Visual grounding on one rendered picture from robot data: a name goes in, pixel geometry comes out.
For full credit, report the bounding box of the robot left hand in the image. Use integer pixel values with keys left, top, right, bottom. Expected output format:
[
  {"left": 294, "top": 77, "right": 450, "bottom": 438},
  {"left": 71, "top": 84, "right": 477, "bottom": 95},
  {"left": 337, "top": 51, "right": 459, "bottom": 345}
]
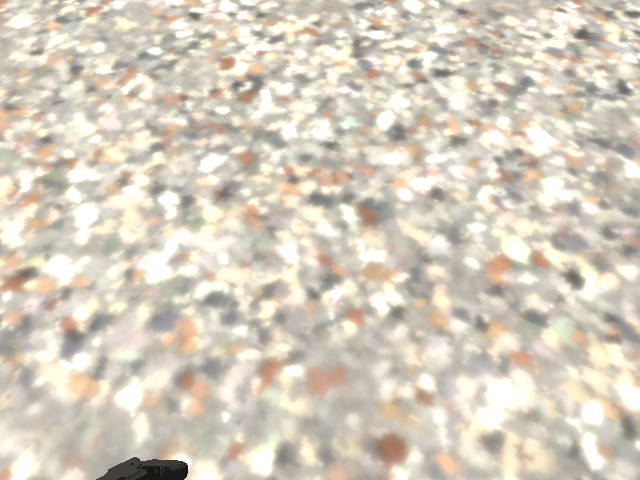
[{"left": 96, "top": 457, "right": 188, "bottom": 480}]

